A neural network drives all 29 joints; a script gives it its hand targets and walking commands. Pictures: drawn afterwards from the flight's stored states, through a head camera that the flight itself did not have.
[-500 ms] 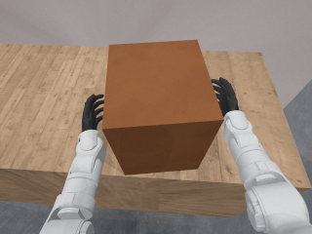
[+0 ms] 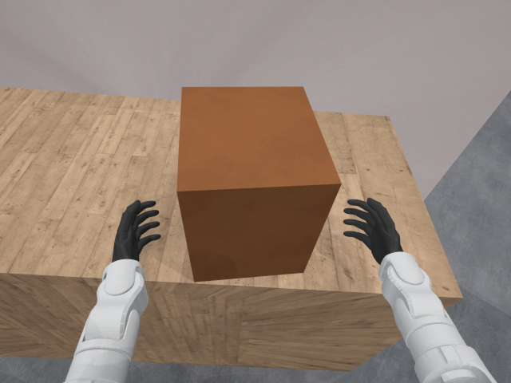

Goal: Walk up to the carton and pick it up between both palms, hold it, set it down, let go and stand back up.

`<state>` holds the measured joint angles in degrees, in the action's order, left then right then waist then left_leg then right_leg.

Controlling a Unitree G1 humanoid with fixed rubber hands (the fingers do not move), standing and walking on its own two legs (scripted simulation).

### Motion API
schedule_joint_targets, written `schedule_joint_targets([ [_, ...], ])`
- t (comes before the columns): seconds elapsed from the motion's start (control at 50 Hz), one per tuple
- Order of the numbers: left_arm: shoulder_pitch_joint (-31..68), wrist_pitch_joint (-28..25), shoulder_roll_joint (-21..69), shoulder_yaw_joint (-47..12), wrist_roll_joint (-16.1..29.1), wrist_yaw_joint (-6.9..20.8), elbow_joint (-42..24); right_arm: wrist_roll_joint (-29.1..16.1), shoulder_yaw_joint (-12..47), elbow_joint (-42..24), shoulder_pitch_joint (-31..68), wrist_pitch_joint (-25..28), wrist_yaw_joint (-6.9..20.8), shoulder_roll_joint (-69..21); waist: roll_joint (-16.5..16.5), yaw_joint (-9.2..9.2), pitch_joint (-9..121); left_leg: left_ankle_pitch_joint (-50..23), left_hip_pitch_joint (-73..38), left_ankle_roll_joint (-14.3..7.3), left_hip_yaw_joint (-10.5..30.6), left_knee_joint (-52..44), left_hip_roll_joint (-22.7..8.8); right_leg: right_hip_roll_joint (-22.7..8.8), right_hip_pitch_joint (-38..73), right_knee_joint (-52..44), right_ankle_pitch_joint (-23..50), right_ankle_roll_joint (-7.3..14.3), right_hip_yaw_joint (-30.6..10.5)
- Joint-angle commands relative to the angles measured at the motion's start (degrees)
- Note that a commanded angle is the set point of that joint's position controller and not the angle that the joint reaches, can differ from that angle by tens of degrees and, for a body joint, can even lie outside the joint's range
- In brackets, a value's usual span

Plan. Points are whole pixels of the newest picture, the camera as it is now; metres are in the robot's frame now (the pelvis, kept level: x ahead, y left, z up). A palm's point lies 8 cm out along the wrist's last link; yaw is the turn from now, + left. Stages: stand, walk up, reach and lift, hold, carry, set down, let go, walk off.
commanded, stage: set down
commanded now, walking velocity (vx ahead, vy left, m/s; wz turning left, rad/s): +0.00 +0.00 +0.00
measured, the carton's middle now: (247, 186) +0.44 +0.03 +0.05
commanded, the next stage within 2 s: none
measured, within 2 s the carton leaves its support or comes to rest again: neither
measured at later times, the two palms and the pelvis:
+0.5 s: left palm (139, 263) +0.29 +0.19 +0.04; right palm (396, 273) +0.31 -0.21 +0.03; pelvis +0.01 +0.01 +0.00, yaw +0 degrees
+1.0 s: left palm (107, 320) +0.21 +0.20 +0.04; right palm (410, 332) +0.22 -0.20 +0.03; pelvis +0.03 +0.00 +0.01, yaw -1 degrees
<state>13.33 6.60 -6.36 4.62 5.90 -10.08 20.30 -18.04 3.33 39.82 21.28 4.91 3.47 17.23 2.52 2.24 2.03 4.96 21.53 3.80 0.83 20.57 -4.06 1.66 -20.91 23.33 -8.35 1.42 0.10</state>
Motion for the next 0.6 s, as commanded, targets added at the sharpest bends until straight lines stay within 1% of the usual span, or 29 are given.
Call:
schedule_joint_targets([
  [0.0,24.22,-2.33,-3.87,-1.98,-0.25,-2.07,-14.27,1.90,-6.97,-15.49,22.93,2.55,1.27,10.03,-2.69,0.47,25.36,6.16,-12.56,-2.86,-3.71,-2.18,4.97,0.36,4.68,-5.64,-10.53,0.23,-0.18],
  [0.04,24.44,-1.10,-3.46,-2.46,-0.39,-2.47,-13.25,2.37,-7.41,-15.36,22.30,1.68,1.57,9.72,-2.98,0.76,24.29,8.65,-11.94,-3.09,-3.55,-2.60,4.87,0.12,4.37,-5.66,-13.58,0.54,-0.40],
  [0.12,23.90,0.90,-2.46,-3.71,-0.35,-3.53,-13.75,3.06,-8.92,-15.90,20.90,0.43,2.14,10.53,-2.89,0.34,23.39,11.79,-11.60,-3.25,-3.03,-2.97,4.46,0.27,4.20,-4.89,-16.03,0.76,-0.05],
  [0.14,22.72,1.24,-2.28,-3.60,-0.56,-3.74,-14.42,3.09,-8.84,-16.33,19.54,0.30,2.21,10.47,-2.50,0.51,23.32,11.57,-12.08,-3.23,-2.99,-3.07,4.37,0.32,4.68,-4.86,-15.64,0.69,-0.02],
  [0.2,21.06,2.28,-1.78,-3.95,-0.85,-4.32,-16.47,3.49,-9.73,-17.87,17.57,0.03,2.44,11.42,-1.37,0.08,22.89,10.59,-12.97,-3.28,-2.94,-3.21,4.26,0.54,4.64,-4.80,-14.10,0.51,0.23],
  [0.3,14.90,3.72,-1.12,-3.35,-1.73,-3.93,-19.74,3.50,-9.33,-21.63,12.07,0.24,2.03,12.04,2.04,-0.24,21.80,4.05,-13.94,-3.50,-3.12,-3.35,4.38,0.94,7.65,-4.77,-6.54,-0.13,0.40],
  [0.32,14.13,3.76,-1.13,-3.24,-1.68,-3.76,-20.72,3.42,-9.17,-22.86,11.38,0.39,1.85,11.92,2.53,-0.36,21.85,2.78,-14.05,-3.61,-3.17,-3.24,4.42,0.92,8.29,-4.68,-5.06,-0.33,0.25],
  [0.34,11.10,3.61,-0.95,-3.23,-1.76,-3.58,-22.74,3.14,-8.85,-24.78,8.65,0.76,1.71,11.96,3.25,-0.38,22.19,0.29,-14.92,-3.64,-3.18,-3.25,4.45,1.06,9.70,-4.68,-2.27,-0.50,0.34],
  [0.36,10.93,3.58,-1.15,-3.04,-1.68,-3.30,-22.78,3.11,-8.78,-25.82,8.67,0.94,1.49,11.85,3.78,-0.48,21.67,-0.46,-14.61,-3.79,-3.22,-3.29,4.57,0.99,10.02,-4.74,-1.23,-0.72,0.13],
  [0.4,7.42,3.08,-1.25,-2.78,-1.82,-2.87,-25.88,2.46,-8.17,-29.24,5.29,1.60,1.21,11.82,4.44,-0.73,22.36,-4.36,-15.65,-3.84,-3.26,-2.98,4.70,1.06,12.39,-4.46,3.60,-0.97,-0.02],
  [0.48,-1.09,2.11,-0.84,-1.94,-2.74,-1.71,-30.84,1.10,-6.18,-33.95,-3.19,2.91,0.76,11.50,4.02,-1.17,22.20,-12.66,-17.84,-3.62,-3.12,-2.41,5.11,0.92,17.26,-4.04,14.57,-1.32,-0.55],
  [0.52,-7.16,1.40,-0.47,-1.20,-3.66,-1.08,-32.36,0.48,-5.10,-35.59,-9.12,3.62,0.56,11.09,3.49,-0.79,20.84,-15.60,-19.17,-3.41,-2.96,-2.45,5.32,0.71,18.85,-4.26,19.23,-1.42,-0.89],
  [0.58,-12.68,0.39,-0.05,-1.03,-4.27,-0.22,-33.81,-0.19,-3.71,-37.13,-15.23,4.43,0.23,10.44,2.05,-0.24,18.13,-16.86,-20.44,-3.00,-2.98,-2.72,5.73,0.30,18.88,-4.99,22.37,-1.48,-1.47],
])
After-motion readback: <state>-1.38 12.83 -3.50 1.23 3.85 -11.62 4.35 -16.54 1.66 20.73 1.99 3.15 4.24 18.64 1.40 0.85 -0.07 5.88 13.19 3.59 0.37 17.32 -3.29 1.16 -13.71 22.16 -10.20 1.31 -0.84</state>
